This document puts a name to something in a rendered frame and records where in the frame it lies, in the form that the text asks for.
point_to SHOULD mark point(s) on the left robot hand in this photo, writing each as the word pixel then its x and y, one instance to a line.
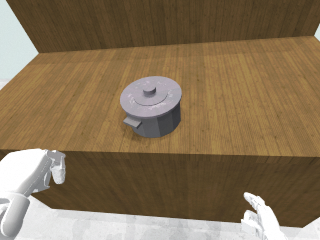
pixel 29 171

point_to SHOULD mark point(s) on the right robot forearm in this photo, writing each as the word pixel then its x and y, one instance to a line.
pixel 273 234

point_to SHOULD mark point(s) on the lid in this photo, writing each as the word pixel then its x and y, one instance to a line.
pixel 139 105

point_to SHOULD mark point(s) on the pot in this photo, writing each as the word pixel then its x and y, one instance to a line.
pixel 155 127

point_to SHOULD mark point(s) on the left robot forearm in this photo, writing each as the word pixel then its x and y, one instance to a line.
pixel 13 208

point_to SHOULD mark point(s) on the knob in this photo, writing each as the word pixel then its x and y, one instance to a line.
pixel 149 89

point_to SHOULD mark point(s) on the right robot hand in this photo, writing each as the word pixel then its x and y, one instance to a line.
pixel 265 219

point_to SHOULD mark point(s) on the table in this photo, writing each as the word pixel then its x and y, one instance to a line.
pixel 249 73

